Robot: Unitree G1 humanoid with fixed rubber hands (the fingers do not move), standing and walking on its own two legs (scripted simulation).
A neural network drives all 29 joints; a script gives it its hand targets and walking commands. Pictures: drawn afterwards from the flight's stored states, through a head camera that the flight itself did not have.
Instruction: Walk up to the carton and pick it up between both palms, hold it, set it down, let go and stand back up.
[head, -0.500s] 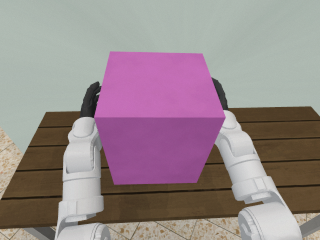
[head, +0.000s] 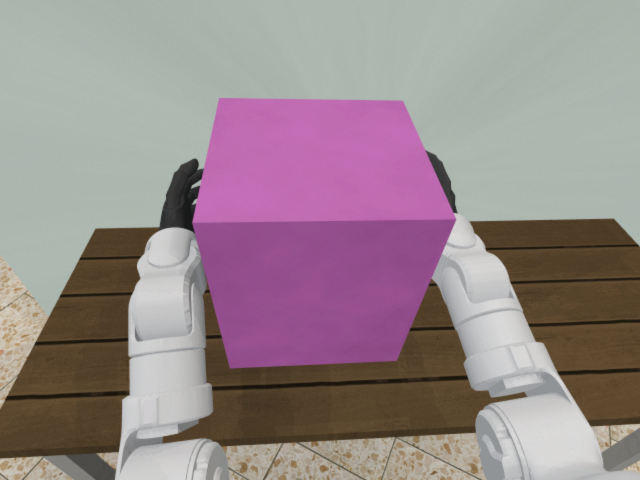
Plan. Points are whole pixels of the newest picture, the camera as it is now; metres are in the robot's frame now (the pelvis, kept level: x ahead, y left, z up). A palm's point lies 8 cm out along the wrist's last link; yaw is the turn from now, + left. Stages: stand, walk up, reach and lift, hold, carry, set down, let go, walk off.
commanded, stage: hold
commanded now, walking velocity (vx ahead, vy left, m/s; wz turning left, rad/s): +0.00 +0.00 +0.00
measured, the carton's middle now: (313, 238) +0.35 +0.00 +0.15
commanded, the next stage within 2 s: none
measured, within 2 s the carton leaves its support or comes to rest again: neither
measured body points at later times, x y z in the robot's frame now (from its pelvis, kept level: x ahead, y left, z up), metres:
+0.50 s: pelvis +0.01 -0.01 +0.00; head -0.02 +0.01 +0.45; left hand +0.37 +0.16 +0.18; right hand +0.38 -0.15 +0.17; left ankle +0.04 +0.13 -0.75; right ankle +0.00 -0.12 -0.75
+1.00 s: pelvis +0.00 +0.00 +0.00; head -0.03 +0.02 +0.45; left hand +0.37 +0.15 +0.18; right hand +0.38 -0.15 +0.17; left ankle +0.04 +0.13 -0.75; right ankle +0.00 -0.12 -0.75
